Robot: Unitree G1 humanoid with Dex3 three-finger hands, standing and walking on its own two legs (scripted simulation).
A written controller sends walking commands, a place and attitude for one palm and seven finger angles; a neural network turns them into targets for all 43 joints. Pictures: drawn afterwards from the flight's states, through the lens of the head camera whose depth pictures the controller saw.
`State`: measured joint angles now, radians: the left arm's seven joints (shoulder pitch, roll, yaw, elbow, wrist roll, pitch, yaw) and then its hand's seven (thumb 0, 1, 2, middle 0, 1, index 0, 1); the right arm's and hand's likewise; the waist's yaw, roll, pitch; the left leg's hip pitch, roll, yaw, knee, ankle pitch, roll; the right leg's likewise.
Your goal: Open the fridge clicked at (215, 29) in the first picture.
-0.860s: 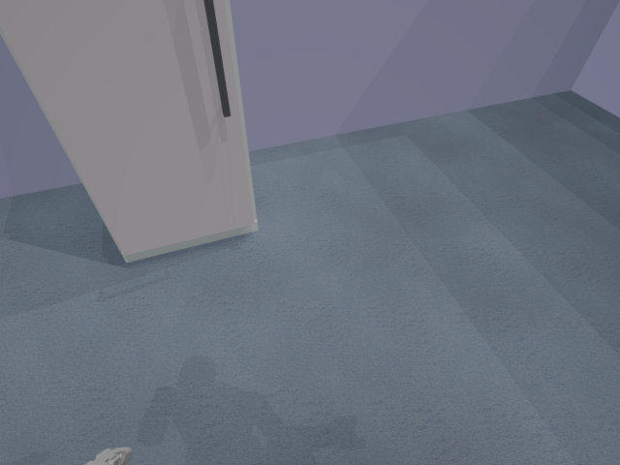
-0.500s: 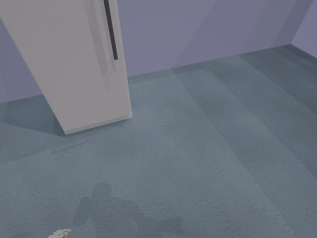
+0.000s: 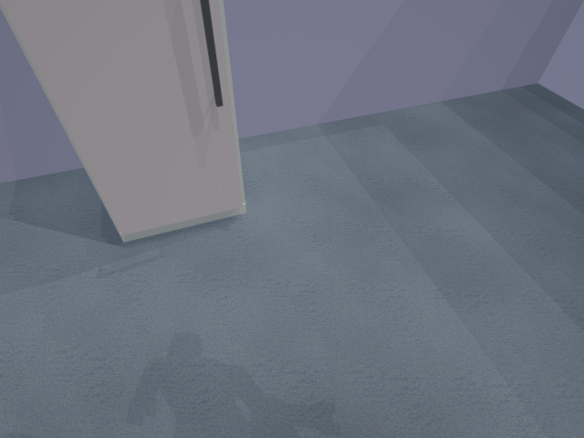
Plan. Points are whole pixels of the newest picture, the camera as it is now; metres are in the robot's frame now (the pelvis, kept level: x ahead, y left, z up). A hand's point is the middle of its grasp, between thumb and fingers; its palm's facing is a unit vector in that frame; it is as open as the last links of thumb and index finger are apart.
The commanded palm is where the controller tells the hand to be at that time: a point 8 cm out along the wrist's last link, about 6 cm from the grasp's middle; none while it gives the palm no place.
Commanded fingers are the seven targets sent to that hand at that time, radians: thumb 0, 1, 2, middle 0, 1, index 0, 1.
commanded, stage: look at it before walking up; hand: right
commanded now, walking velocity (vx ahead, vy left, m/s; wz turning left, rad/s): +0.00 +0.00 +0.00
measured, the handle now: (206, 22) +1.12 +0.32 +0.11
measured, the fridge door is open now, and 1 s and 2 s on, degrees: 0 0 0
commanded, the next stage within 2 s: walk to a spot facing it in 0.58 s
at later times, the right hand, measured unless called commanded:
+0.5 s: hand out of the picture +0.08 -0.24 -0.16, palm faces -0.04 +0.94 -0.33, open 7.4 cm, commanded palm none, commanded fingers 0.00 -0.90 -0.90 0.20 0.30 0.20 0.30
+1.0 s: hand out of the picture +0.09 -0.19 -0.18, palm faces -0.14 +0.97 -0.21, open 7.4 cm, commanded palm none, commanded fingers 0.00 -0.90 -0.90 0.20 0.30 0.20 0.30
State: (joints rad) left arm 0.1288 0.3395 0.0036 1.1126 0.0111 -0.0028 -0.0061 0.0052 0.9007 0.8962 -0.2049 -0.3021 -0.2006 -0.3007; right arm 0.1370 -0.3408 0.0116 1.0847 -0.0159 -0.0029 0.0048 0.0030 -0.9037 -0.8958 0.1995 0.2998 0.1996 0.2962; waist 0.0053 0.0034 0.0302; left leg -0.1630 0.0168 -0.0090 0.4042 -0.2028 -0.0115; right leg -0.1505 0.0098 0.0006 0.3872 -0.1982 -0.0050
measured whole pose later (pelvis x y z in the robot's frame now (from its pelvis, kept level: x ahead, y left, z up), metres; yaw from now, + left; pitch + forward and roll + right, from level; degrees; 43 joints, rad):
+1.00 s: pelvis +0.06 +0.01 -0.01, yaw +9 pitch +0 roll -1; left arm 0.27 0.24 0.03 1.06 0.02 -0.03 0.00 0.00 0.90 0.90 -0.20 -0.30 -0.20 -0.30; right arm 0.31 -0.24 -0.03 1.05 -0.03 0.04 0.04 0.00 -0.91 -0.90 0.20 0.30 0.20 0.30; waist -0.01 0.01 0.01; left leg -0.35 0.00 0.00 0.82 -0.47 0.02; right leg -0.10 -0.05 -0.14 0.48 -0.37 0.01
